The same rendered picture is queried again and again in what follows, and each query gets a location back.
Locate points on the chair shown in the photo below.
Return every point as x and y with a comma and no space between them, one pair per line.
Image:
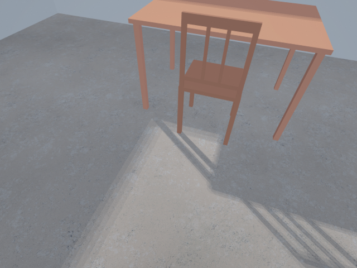
210,79

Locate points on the table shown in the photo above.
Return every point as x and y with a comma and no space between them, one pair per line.
288,25

